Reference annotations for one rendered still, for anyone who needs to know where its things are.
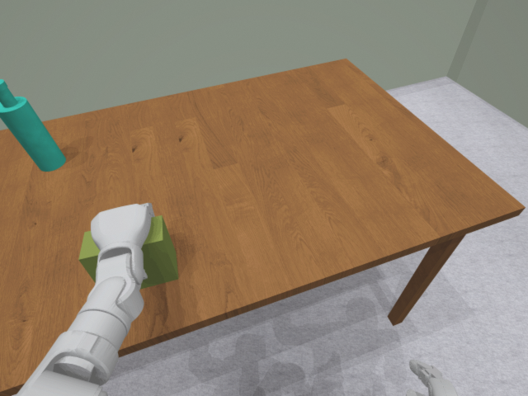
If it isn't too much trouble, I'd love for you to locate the robot left upper arm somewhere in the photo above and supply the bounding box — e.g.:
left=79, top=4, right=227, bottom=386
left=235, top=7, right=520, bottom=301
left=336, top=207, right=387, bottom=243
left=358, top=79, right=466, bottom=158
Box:
left=25, top=370, right=108, bottom=396

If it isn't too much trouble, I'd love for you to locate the sponge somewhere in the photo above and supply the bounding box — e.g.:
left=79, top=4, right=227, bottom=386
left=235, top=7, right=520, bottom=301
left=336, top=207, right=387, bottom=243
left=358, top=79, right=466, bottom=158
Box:
left=78, top=215, right=178, bottom=289

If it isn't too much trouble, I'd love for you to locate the table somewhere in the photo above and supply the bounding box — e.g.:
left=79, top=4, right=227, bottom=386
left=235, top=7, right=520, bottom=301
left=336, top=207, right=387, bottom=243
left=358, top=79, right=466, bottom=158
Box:
left=0, top=59, right=525, bottom=396

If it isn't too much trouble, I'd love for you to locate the right robot hand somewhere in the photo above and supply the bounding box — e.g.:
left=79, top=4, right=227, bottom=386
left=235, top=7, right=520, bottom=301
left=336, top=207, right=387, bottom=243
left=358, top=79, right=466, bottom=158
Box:
left=406, top=360, right=458, bottom=396

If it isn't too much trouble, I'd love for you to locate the left robot hand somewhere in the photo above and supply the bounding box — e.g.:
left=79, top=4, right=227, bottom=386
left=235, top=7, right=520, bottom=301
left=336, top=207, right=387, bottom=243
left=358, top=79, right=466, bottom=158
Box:
left=91, top=203, right=155, bottom=280

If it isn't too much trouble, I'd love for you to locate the robot left forearm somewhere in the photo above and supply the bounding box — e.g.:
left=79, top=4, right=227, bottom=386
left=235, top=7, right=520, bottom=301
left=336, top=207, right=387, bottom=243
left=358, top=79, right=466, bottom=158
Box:
left=16, top=242, right=144, bottom=396

